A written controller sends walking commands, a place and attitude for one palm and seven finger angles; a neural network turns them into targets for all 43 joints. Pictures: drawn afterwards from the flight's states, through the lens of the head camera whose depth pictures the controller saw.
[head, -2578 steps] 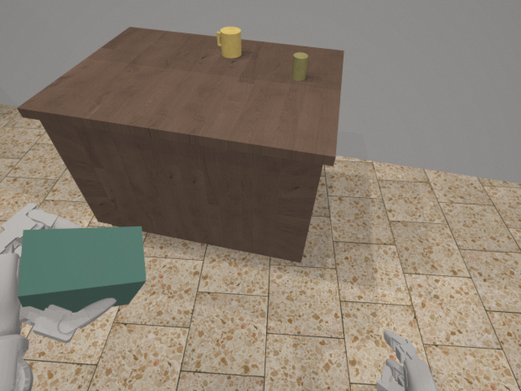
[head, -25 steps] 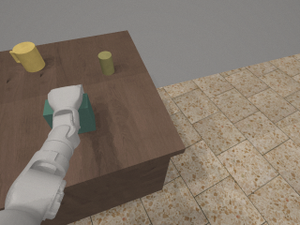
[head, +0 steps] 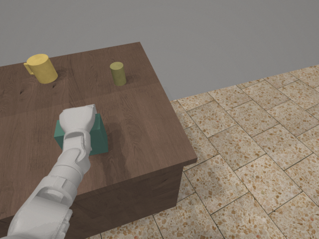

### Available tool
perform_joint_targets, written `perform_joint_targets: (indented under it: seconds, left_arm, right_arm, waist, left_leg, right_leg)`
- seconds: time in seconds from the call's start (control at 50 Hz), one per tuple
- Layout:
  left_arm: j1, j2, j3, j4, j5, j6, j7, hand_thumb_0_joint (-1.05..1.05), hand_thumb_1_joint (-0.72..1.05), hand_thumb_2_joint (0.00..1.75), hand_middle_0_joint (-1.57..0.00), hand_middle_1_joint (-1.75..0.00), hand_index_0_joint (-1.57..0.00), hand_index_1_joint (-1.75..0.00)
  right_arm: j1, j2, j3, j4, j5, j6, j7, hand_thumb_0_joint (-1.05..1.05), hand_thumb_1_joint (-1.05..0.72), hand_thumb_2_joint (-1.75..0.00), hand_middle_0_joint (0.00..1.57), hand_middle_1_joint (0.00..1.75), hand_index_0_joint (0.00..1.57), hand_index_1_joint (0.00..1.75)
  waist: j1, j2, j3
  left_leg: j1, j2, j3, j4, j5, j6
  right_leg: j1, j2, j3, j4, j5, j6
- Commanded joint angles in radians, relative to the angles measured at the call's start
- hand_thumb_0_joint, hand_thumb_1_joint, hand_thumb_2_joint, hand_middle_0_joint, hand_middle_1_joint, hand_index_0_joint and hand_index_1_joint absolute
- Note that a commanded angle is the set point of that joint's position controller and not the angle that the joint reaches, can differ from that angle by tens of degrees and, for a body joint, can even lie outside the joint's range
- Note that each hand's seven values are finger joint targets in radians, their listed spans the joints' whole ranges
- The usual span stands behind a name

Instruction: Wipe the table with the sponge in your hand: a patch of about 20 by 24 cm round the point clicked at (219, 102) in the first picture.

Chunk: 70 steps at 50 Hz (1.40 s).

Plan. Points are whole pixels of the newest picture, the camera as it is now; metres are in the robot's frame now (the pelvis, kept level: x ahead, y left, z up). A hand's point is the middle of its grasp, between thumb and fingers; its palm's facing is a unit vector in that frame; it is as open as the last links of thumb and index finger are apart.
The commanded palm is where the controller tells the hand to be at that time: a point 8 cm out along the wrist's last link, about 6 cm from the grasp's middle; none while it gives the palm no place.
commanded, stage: wipe back along the third lane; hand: left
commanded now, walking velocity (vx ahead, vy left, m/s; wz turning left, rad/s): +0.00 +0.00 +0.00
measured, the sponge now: (85, 140) +0.40 +0.24 -0.02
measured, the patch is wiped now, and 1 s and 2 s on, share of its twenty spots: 0.80 0.80 0.80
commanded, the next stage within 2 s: slide back across to the middle lane in 1.16 s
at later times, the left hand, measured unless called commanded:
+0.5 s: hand (85, 144) +0.36 +0.22 +0.02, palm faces -0.06 +0.00 -1.00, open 10.5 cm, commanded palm +0.32 +0.20 +0.04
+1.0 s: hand (86, 143) +0.36 +0.22 +0.02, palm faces -0.07 +0.02 -1.00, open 10.5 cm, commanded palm +0.33 +0.20 +0.04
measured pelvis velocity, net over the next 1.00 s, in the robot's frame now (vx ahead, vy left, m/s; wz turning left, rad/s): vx -0.02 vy -0.02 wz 0.02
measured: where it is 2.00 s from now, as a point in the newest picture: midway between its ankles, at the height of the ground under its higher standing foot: outside the picture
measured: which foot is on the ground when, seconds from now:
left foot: down 0.00-1.00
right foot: down 0.00-1.00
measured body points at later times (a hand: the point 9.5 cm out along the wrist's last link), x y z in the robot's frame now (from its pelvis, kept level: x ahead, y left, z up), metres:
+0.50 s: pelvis -0.01 +0.00 +0.00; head +0.01 -0.02 +0.45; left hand +0.36 +0.21 +0.07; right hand +0.15 -0.24 -0.12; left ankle -0.02 +0.11 -0.72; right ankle -0.05 -0.11 -0.72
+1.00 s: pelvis -0.02 -0.02 +0.00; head +0.01 -0.04 +0.45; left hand +0.36 +0.21 +0.07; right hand +0.09 -0.27 -0.14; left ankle -0.02 +0.11 -0.72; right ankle -0.05 -0.11 -0.72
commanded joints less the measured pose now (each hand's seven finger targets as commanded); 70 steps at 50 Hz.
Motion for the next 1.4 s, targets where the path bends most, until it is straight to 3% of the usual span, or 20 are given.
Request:
perform_joint_targets:
  seconds: [0.0, 0.12, 0.2, 0.32, 0.44, 0.5, 0.52, 0.68, 0.72, 0.76, 0.82, 0.88, 0.92, 0.94, 1.1, 1.22, 1.28, 1.32, 1.34, 1.38]
  left_arm:
    - [-0.031, 0.019, -0.022, -0.051, -0.015, 0.009, -0.031, 0.00, 0.10, 1.30, -1.20, -1.60, -1.20, -1.60]
    - [0.016, -0.044, -0.062, -0.105, -0.035, 0.060, -0.025, 0.00, 0.10, 1.30, -1.20, -1.60, -1.20, -1.60]
    - [0.109, -0.046, -0.065, -0.143, -0.043, 0.083, -0.026, 0.00, 0.10, 1.30, -1.20, -1.60, -1.20, -1.60]
    - [0.024, -0.041, -0.077, -0.172, -0.026, 0.108, -0.042, 0.00, 0.10, 1.30, -1.20, -1.60, -1.20, -1.60]
    - [-0.027, -0.019, -0.067, -0.116, 0.001, 0.083, -0.043, 0.00, 0.10, 1.30, -1.20, -1.60, -1.20, -1.60]
    - [-0.044, -0.060, -0.098, -0.104, 0.013, 0.063, -0.039, 0.00, 0.10, 1.30, -1.20, -1.60, -1.20, -1.60]
    - [-0.034, -0.058, -0.084, -0.106, 0.011, 0.058, -0.039, 0.00, 0.10, 1.30, -1.20, -1.60, -1.20, -1.60]
    - [-0.116, -0.059, -0.097, -0.075, 0.009, 0.050, -0.032, 0.00, 0.10, 1.30, -1.20, -1.60, -1.20, -1.60]
    - [-0.080, -0.008, -0.040, -0.058, 0.008, 0.044, -0.031, 0.00, 0.10, 1.30, -1.20, -1.60, -1.20, -1.60]
    - [-0.098, -0.070, -0.100, -0.075, 0.001, 0.033, -0.034, 0.00, 0.10, 1.30, -1.20, -1.60, -1.20, -1.60]
    - [-0.084, -0.037, -0.060, -0.058, -0.006, 0.031, -0.032, 0.00, 0.10, 1.30, -1.20, -1.60, -1.20, -1.60]
    - [-0.055, -0.048, -0.079, -0.062, -0.010, 0.025, -0.030, 0.00, 0.10, 1.30, -1.20, -1.60, -1.20, -1.60]
    - [-0.059, -0.002, -0.033, -0.064, -0.012, 0.027, -0.029, 0.00, 0.10, 1.30, -1.20, -1.60, -1.20, -1.60]
    - [-0.069, -0.020, -0.061, -0.060, -0.009, 0.026, -0.029, 0.00, 0.10, 1.30, -1.20, -1.60, -1.20, -1.60]
    - [-0.049, 0.028, -0.021, -0.046, -0.001, 0.020, -0.029, 0.00, 0.10, 1.30, -1.20, -1.60, -1.20, -1.60]
    - [-0.115, -0.014, -0.059, -0.060, 0.004, 0.027, -0.030, 0.00, 0.10, 1.30, -1.20, -1.60, -1.20, -1.60]
    - [-0.132, 0.062, -0.005, -0.055, 0.010, 0.025, -0.025, 0.00, 0.10, 1.30, -1.20, -1.60, -1.20, -1.60]
    - [-0.114, 0.105, 0.038, -0.089, 0.011, 0.015, -0.027, 0.00, 0.10, 1.30, -1.20, -1.60, -1.20, -1.60]
    - [-0.096, 0.080, 0.015, -0.093, 0.010, 0.009, -0.026, 0.00, 0.10, 1.30, -1.20, -1.60, -1.20, -1.60]
    - [-0.081, 0.104, 0.034, -0.116, 0.016, 0.005, -0.022, 0.00, 0.10, 1.30, -1.20, -1.60, -1.20, -1.60]
  right_arm:
    - [-0.046, -0.139, -0.050, -0.108, -0.006, -0.030, 0.003, 0.00, -0.90, -0.90, 0.20, 0.30, 0.20, 0.30]
    - [-0.093, -0.132, -0.047, -0.118, 0.002, -0.031, 0.012, 0.00, -0.90, -0.90, 0.20, 0.30, 0.20, 0.30]
    - [-0.116, -0.131, -0.042, -0.132, 0.006, -0.035, 0.014, 0.00, -0.90, -0.90, 0.20, 0.30, 0.20, 0.30]
    - [-0.142, -0.126, -0.034, -0.139, 0.011, -0.035, 0.000, 0.00, -0.90, -0.90, 0.20, 0.30, 0.20, 0.30]
    - [-0.125, -0.124, -0.031, -0.133, 0.005, -0.036, -0.010, 0.00, -0.90, -0.90, 0.20, 0.30, 0.20, 0.30]
    - [-0.115, -0.121, -0.034, -0.132, -0.002, -0.038, -0.007, 0.00, -0.90, -0.90, 0.20, 0.30, 0.20, 0.30]
    - [-0.120, -0.120, -0.037, -0.137, -0.002, -0.039, -0.007, 0.00, -0.90, -0.90, 0.20, 0.30, 0.20, 0.30]
    - [-0.103, -0.125, -0.040, -0.117, -0.006, -0.033, -0.014, 0.00, -0.90, -0.90, 0.20, 0.30, 0.20, 0.30]
    - [-0.096, -0.130, -0.042, -0.112, -0.008, -0.033, -0.015, 0.00, -0.90, -0.90, 0.20, 0.30, 0.20, 0.30]
    - [-0.095, -0.125, -0.043, -0.113, -0.006, -0.034, -0.012, 0.00, -0.90, -0.90, 0.20, 0.30, 0.20, 0.30]
    - [-0.091, -0.127, -0.046, -0.109, -0.006, -0.035, -0.014, 0.00, -0.90, -0.90, 0.20, 0.30, 0.20, 0.30]
    - [-0.087, -0.127, -0.045, -0.113, -0.005, -0.036, -0.013, 0.00, -0.90, -0.90, 0.20, 0.30, 0.20, 0.30]
    - [-0.088, -0.129, -0.048, -0.111, -0.002, -0.036, -0.014, 0.00, -0.90, -0.90, 0.20, 0.30, 0.20, 0.30]
    - [-0.088, -0.130, -0.045, -0.110, -0.003, -0.035, -0.015, 0.00, -0.90, -0.90, 0.20, 0.30, 0.20, 0.30]
    - [-0.083, -0.132, -0.044, -0.110, -0.001, -0.039, -0.018, 0.00, -0.90, -0.90, 0.20, 0.30, 0.20, 0.30]
    - [-0.090, -0.127, -0.044, -0.116, 0.000, -0.040, -0.018, 0.00, -0.90, -0.90, 0.20, 0.30, 0.20, 0.30]
    - [-0.083, -0.133, -0.043, -0.112, -0.003, -0.038, -0.026, 0.00, -0.90, -0.90, 0.20, 0.30, 0.20, 0.30]
    - [-0.091, -0.131, -0.043, -0.122, -0.001, -0.038, -0.029, 0.00, -0.90, -0.90, 0.20, 0.30, 0.20, 0.30]
    - [-0.088, -0.126, -0.041, -0.125, -0.002, -0.040, -0.030, 0.00, -0.90, -0.90, 0.20, 0.30, 0.20, 0.30]
    - [-0.093, -0.127, -0.041, -0.129, -0.002, -0.041, -0.030, 0.00, -0.90, -0.90, 0.20, 0.30, 0.20, 0.30]
  waist:
    - [0.012, -0.116, -0.193]
    - [0.021, -0.106, -0.168]
    - [0.033, -0.143, -0.166]
    - [0.022, -0.110, -0.103]
    - [0.018, -0.094, -0.124]
    - [0.008, -0.107, -0.137]
    - [0.019, -0.107, -0.153]
    - [-0.007, -0.131, -0.141]
    - [0.014, -0.146, -0.162]
    - [-0.007, -0.140, -0.148]
    - [0.005, -0.164, -0.163]
    - [0.002, -0.157, -0.151]
    - [0.014, -0.147, -0.152]
    - [0.000, -0.147, -0.139]
    - [0.011, -0.145, -0.144]
    - [0.000, -0.119, -0.132]
    - [0.004, -0.126, -0.152]
    - [0.025, -0.107, -0.192]
    - [0.016, -0.114, -0.176]
    - [0.022, -0.105, -0.170]
  left_leg:
    - [0.162, -0.027, 0.008, -0.037, 0.367, 0.020]
    - [0.178, -0.024, 0.001, -0.051, 0.379, 0.016]
    - [0.179, -0.031, 0.008, -0.049, 0.377, 0.017]
    - [0.184, -0.032, -0.001, -0.068, 0.328, 0.015]
    - [0.188, -0.037, -0.004, -0.051, 0.303, 0.013]
    - [0.180, -0.035, -0.003, -0.033, 0.313, 0.013]
    - [0.176, -0.033, -0.008, -0.032, 0.323, 0.013]
    - [0.139, -0.040, 0.002, -0.017, 0.261, 0.022]
    - [0.129, -0.039, -0.005, -0.015, 0.280, 0.021]
    - [0.129, -0.040, 0.003, -0.010, 0.261, 0.024]
    - [0.115, -0.040, 0.000, -0.013, 0.257, 0.026]
    - [0.103, -0.044, 0.008, -0.013, 0.237, 0.027]
    - [0.097, -0.043, 0.003, -0.020, 0.236, 0.027]
    - [0.099, -0.044, 0.006, -0.019, 0.221, 0.027]
    - [0.094, -0.045, 0.010, -0.020, 0.225, 0.028]
    - [0.109, -0.040, 0.006, -0.029, 0.219, 0.027]
    - [0.112, -0.041, 0.006, -0.027, 0.212, 0.029]
    - [0.124, -0.042, 0.002, -0.030, 0.249, 0.027]
    - [0.135, -0.042, 0.006, -0.030, 0.252, 0.030]
    - [0.144, -0.041, 0.008, -0.036, 0.254, 0.031]
  right_leg:
    - [0.111, 0.024, -0.016, -0.050, 0.483, -0.036]
    - [0.113, 0.025, -0.025, -0.048, 0.477, -0.043]
    - [0.145, 0.024, -0.023, -0.049, 0.507, -0.039]
    - [0.105, 0.022, -0.024, -0.061, 0.427, -0.042]
    - [0.072, 0.024, -0.023, -0.047, 0.386, -0.046]
    - [0.055, 0.026, -0.025, -0.035, 0.403, -0.046]
    - [0.061, 0.027, -0.021, -0.031, 0.411, -0.049]
    - [0.043, 0.020, -0.011, -0.037, 0.393, -0.038]
    - [0.065, 0.022, -0.006, -0.031, 0.418, -0.042]
    - [0.046, 0.020, -0.007, -0.036, 0.407, -0.036]
    - [0.068, 0.020, 0.001, -0.040, 0.415, -0.037]
    - [0.070, 0.019, 0.003, -0.042, 0.405, -0.032]
    - [0.082, 0.018, 0.009, -0.049, 0.400, -0.035]
    - [0.067, 0.019, 0.005, -0.047, 0.377, -0.032]
    - [0.075, 0.019, 0.010, -0.049, 0.387, -0.032]
    - [0.042, 0.022, -0.002, -0.051, 0.347, -0.035]
    - [0.055, 0.021, 0.002, -0.050, 0.335, -0.033]
    - [0.095, 0.019, 0.005, -0.044, 0.374, -0.035]
    - [0.092, 0.021, 0.001, -0.044, 0.379, -0.033]
    - [0.097, 0.020, 0.005, -0.053, 0.379, -0.033]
